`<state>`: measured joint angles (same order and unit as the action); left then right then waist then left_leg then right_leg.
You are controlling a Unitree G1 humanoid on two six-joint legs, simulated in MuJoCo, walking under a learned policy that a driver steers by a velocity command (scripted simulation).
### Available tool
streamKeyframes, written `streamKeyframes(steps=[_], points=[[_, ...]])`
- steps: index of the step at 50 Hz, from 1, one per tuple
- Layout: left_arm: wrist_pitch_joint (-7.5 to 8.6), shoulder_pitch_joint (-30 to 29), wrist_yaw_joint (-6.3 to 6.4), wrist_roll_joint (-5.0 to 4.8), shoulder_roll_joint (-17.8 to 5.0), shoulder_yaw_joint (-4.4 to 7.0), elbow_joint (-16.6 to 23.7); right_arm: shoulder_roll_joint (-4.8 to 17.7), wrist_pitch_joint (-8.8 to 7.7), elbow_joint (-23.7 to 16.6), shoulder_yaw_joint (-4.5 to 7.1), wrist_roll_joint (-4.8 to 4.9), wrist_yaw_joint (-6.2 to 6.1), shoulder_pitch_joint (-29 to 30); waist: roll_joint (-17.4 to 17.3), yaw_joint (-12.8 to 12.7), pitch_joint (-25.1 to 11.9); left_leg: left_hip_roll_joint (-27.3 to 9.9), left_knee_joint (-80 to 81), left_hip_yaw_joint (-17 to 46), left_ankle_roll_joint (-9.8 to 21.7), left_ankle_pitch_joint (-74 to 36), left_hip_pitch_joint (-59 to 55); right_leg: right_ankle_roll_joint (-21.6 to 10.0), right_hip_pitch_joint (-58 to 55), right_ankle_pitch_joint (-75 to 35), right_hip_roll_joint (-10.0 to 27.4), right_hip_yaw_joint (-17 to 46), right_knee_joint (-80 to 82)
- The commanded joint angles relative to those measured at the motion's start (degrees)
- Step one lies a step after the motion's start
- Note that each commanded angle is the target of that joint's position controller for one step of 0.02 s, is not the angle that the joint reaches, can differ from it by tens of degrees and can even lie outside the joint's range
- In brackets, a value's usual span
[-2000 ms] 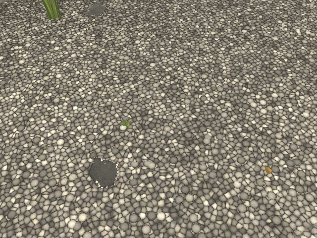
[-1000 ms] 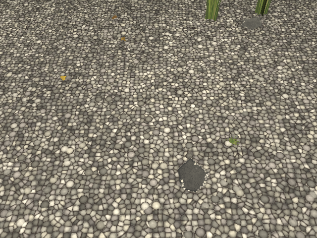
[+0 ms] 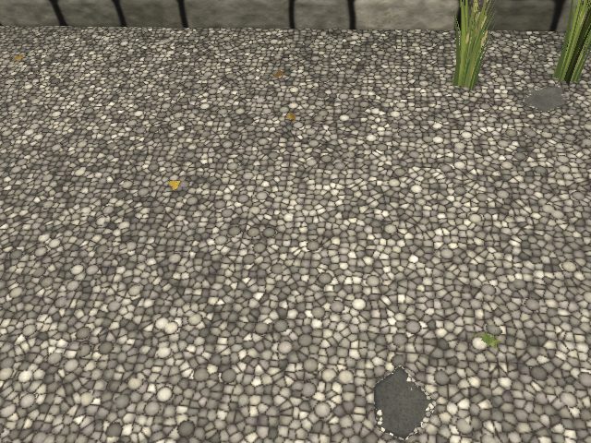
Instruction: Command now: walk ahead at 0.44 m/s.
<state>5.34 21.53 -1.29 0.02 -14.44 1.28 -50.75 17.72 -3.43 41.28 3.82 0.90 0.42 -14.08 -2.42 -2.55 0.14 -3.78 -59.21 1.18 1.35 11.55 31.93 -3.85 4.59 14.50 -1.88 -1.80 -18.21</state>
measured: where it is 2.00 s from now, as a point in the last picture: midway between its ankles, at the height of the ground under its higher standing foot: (338, 426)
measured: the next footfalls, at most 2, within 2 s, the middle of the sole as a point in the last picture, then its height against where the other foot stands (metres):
left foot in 0.30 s outside the picture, level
right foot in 0.78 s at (393, 397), level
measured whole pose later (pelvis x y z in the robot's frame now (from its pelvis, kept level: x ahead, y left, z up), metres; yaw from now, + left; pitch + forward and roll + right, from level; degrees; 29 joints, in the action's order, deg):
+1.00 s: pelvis +0.49 -0.02 -0.02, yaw +0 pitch +1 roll +0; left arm 2.2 6.7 -1.2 1.7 -12.8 0.9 -46.9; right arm 16.5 1.4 49.8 2.4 0.1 -2.3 -12.6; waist -2.0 0.1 3.1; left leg -3.1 -49.0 2.5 -3.2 26.4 22.8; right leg -3.1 21.9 5.0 -1.6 -2.1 -25.9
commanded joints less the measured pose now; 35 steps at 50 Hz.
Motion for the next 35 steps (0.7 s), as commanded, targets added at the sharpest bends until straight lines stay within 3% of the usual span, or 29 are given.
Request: streamKeyframes(steps=[1,5,8,10,12,13,14,15,16,17,18,19,20,21,22,25,28,31,33,35], points=[[0.35,0.36,0.64,-0.13,-9.24,1.81,2.53,2.05,-0.79,-5.40,0.43,-0.33,0.37,5.53,6.37,-0.19,3.64,-1.89,5.34,-0.16,-1.63,-6.24,12.66,-6.67,-5.79,-19.18,13.26,11.21,10.17],[-0.42,2.56,1.65,-0.31,-9.77,1.64,1.61,-0.31,-1.54,-8.19,-0.79,0.10,1.28,14.14,6.56,-2.55,5.67,-0.03,20.74,-2.93,-2.33,-15.58,7.33,-5.40,-2.55,-20.95,11.26,6.16,12.03],[-0.88,5.24,1.82,-0.67,-10.31,1.82,0.34,-0.33,-2.08,-9.76,-1.01,0.47,2.28,18.78,6.12,-3.37,7.42,1.28,26.98,-3.20,-1.39,-17.14,6.20,-6.06,-5.12,-21.19,13.21,6.03,11.72],[-1.33,5.79,1.89,-0.91,-10.52,2.08,-0.25,0.25,-2.49,-10.64,-0.94,0.60,2.89,20.53,6.43,-2.64,7.69,1.79,29.39,-2.76,0.25,-15.08,6.45,-6.06,-8.98,-25.41,15.04,6.09,9.69],[-1.70,4.95,2.14,-0.86,-11.60,2.60,-0.15,2.00,-2.71,-10.47,-0.33,0.45,3.13,18.66,7.67,-0.06,5.05,3.56,30.64,-3.42,2.42,-11.42,2.34,-5.19,-12.51,-39.19,15.99,5.68,4.86],[-1.97,4.58,2.31,-0.69,-12.55,2.98,0.00,3.47,-2.55,-9.70,0.32,0.28,2.88,15.50,9.04,2.01,1.91,5.24,30.09,-4.42,3.61,-8.98,-2.41,-4.72,-13.96,-49.88,15.97,5.48,0.28],[-2.50,3.62,2.40,-0.34,-12.89,3.11,0.26,5.61,-2.33,-7.71,1.41,0.30,2.39,8.18,9.47,6.15,-3.30,6.94,30.79,-5.75,5.39,-8.76,-11.84,-3.88,-13.57,-58.44,14.75,4.24,-8.54],[-2.71,2.51,2.54,0.02,-12.43,2.81,0.98,7.72,-1.99,-5.07,2.36,0.16,1.56,-1.65,8.99,10.97,-9.54,4.32,30.35,-3.33,7.68,-11.63,-28.15,-2.30,-5.36,-55.49,12.92,3.37,-20.62],[-2.12,6.37,2.31,0.94,-7.39,1.36,2.84,12.56,-1.55,-3.27,3.54,-1.36,0.93,-10.40,-1.10,10.77,-19.57,-9.93,27.57,15.91,14.04,-8.38,-52.57,0.17,15.42,-30.89,6.43,1.53,-41.88],[-0.91,10.66,1.55,0.09,-3.17,-0.15,1.51,10.11,-1.56,-2.13,2.77,-0.69,1.18,-11.36,-11.86,8.42,-27.52,-19.65,37.20,41.32,20.59,1.79,-61.15,2.02,28.65,16.50,-2.68,7.31,-57.83],[0.33,4.21,0.96,-1.82,-10.34,1.86,3.20,6.39,-1.31,-2.18,1.68,-0.20,0.95,-7.97,-6.51,9.58,-18.66,-17.17,41.24,37.87,17.52,8.77,-53.80,1.27,34.69,15.73,1.14,11.16,-61.68],[0.97,-1.74,0.71,-3.00,-11.07,2.05,5.56,5.18,-1.19,-2.45,1.18,-0.19,0.73,-3.56,-3.53,8.09,-9.36,-15.04,43.17,28.50,15.35,7.24,-43.75,0.78,35.92,11.07,4.10,8.69,-59.95],[1.22,-4.50,0.91,-2.41,-9.69,1.81,6.34,4.50,-1.54,-2.08,0.91,-0.66,1.00,-0.39,1.80,5.76,-3.57,-12.68,45.81,22.74,14.25,1.60,-34.17,0.98,34.75,6.80,6.63,7.15,-55.68],[0.80,-4.28,1.21,-1.50,-9.36,2.21,6.07,3.03,-2.09,-2.17,0.52,-1.20,1.20,1.77,1.67,3.59,-1.76,-10.32,47.36,18.28,13.36,-3.44,-28.78,1.28,31.83,3.98,8.61,7.17,-52.19],[0.15,-2.21,1.19,-1.25,-8.31,2.08,5.45,2.74,-2.37,-1.95,0.46,-1.48,1.32,2.84,-0.01,1.85,-1.35,-9.12,49.23,15.87,13.43,-5.36,-24.89,1.84,28.64,2.57,9.56,7.34,-50.97],[-1.47,-2.00,1.61,-0.64,-6.06,1.58,5.73,3.66,-3.48,0.01,0.73,-0.64,1.50,2.66,-0.83,0.24,0.78,-8.20,52.85,10.46,14.45,-8.85,-18.72,3.99,28.08,0.68,11.01,6.20,-45.31],[-1.34,-9.11,1.69,0.07,-5.79,1.28,8.41,5.56,-3.36,1.70,1.17,-0.69,0.71,0.38,-0.14,2.00,3.10,-6.60,54.16,6.28,13.81,-10.41,-18.53,5.64,31.71,-9.16,11.45,5.38,-34.51],[-0.23,-15.76,0.90,0.42,-4.14,0.59,9.97,6.56,-2.49,3.08,1.11,-0.74,0.03,-1.88,0.61,4.56,3.54,-3.44,51.19,0.09,10.88,-23.45,-17.91,5.75,25.92,-19.97,7.76,2.09,-20.19],[0.17,-17.85,0.29,0.06,-4.39,0.72,10.73,7.53,-1.80,4.70,1.18,-0.44,-0.16,-4.94,-0.19,5.70,1.56,-4.53,48.77,0.30,9.94,-25.52,-21.64,5.40,23.40,-24.01,5.87,2.02,-16.07],[0.24,-18.60,-0.25,0.05,-5.77,1.21,11.35,7.65,-1.00,5.46,1.13,-0.10,-0.46,-4.88,-1.61,5.22,0.34,-6.16,44.88,1.50,8.55,-25.87,-26.34,3.91,23.10,-22.15,5.19,3.50,-12.76]])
